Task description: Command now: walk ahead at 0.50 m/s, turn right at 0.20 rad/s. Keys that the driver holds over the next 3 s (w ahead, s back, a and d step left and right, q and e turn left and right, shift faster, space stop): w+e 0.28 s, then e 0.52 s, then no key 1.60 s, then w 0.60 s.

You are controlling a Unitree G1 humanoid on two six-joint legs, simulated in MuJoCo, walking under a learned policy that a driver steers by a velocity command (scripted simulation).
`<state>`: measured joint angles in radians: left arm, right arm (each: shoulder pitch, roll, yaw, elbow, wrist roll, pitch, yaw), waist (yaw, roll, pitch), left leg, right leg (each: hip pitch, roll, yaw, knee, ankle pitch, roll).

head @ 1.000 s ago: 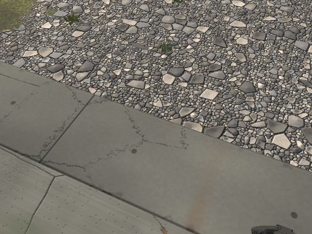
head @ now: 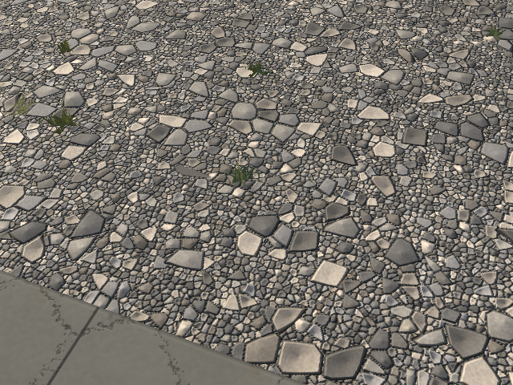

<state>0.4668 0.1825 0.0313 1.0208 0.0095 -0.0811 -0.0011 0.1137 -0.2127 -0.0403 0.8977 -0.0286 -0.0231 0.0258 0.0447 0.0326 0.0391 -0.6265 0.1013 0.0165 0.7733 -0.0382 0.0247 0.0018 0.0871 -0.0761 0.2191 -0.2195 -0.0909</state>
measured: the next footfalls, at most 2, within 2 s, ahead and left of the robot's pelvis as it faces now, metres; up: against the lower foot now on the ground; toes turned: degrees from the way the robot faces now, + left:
left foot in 0.18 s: +0.27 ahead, +0.12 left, +0.00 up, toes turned -3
right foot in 0.64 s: +0.33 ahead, -0.09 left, +0.00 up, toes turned -24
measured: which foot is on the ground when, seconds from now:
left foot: up 0.00-0.16, down 0.18-0.64, up 0.66-1.00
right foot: down 0.00-0.18, up 0.20-0.62, down 0.64-1.00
